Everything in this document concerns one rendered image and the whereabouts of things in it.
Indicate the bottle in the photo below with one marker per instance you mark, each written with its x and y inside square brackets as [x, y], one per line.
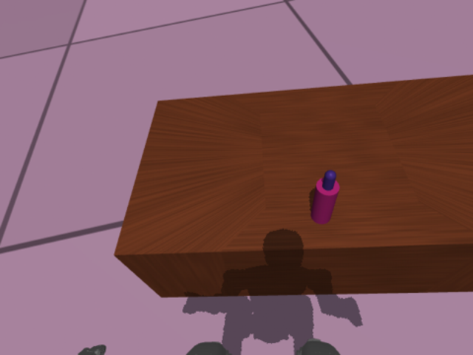
[325, 198]

